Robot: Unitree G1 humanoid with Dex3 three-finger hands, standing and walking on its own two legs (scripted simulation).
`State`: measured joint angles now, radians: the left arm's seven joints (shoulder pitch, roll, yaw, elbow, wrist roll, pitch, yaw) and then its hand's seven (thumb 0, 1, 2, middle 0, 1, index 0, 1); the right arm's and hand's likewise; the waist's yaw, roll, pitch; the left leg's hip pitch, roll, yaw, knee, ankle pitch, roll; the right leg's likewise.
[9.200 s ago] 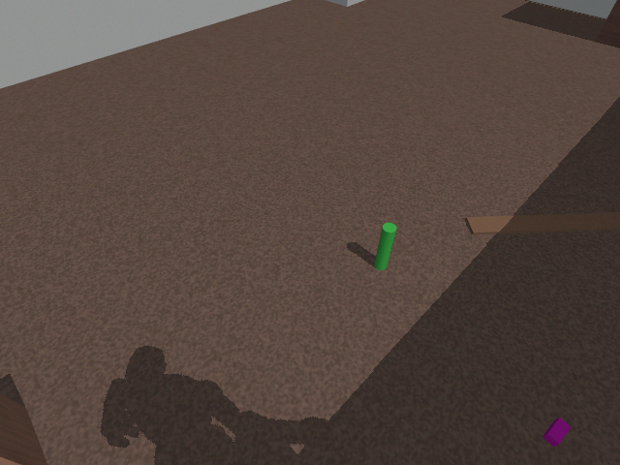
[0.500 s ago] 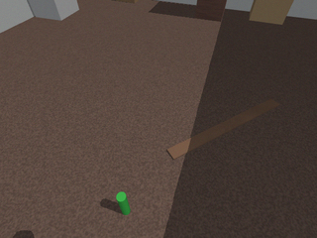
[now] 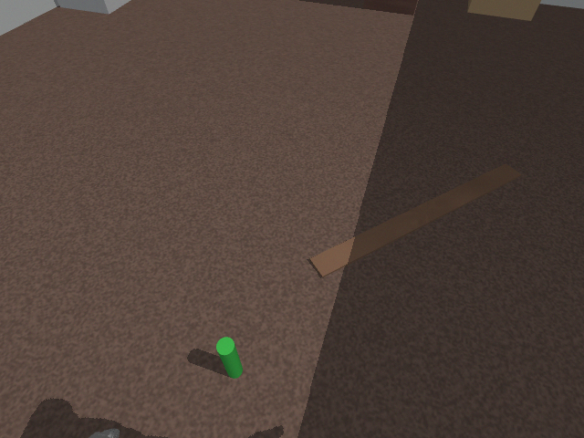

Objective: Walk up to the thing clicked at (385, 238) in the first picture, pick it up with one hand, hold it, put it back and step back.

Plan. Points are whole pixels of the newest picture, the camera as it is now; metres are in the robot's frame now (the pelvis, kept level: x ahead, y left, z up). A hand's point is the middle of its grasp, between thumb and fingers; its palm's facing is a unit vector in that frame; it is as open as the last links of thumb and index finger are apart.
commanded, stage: go down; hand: left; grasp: from the side
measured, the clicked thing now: (230, 359) +0.43 +0.21 -0.66
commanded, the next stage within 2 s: none
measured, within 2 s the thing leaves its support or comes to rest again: neither
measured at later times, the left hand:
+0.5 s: hand (130, 431) +0.17 +0.27 -0.19, palm faces +0.06 -0.94 -0.34, open 16.8 cm
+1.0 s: hand out of the picture +0.16 +0.29 -0.20, palm faces +0.09 -0.94 -0.32, open 17.5 cm
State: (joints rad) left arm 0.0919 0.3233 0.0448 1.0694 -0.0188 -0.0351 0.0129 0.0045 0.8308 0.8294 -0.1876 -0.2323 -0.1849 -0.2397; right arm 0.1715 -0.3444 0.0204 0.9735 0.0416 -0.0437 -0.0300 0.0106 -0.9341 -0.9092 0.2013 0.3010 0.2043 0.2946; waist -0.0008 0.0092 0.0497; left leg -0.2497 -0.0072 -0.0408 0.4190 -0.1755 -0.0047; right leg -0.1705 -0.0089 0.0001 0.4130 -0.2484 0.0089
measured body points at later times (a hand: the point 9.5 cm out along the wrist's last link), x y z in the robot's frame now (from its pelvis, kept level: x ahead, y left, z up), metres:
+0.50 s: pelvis +0.01 +0.01 -0.06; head +0.09 +0.01 +0.39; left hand +0.16 +0.32 -0.16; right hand +0.15 -0.26 -0.16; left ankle +0.03 +0.12 -0.74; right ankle -0.02 -0.13 -0.74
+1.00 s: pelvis +0.01 +0.01 -0.09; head +0.10 +0.03 +0.35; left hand +0.15 +0.34 -0.18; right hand +0.17 -0.25 -0.17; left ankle +0.03 +0.12 -0.74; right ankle -0.02 -0.13 -0.74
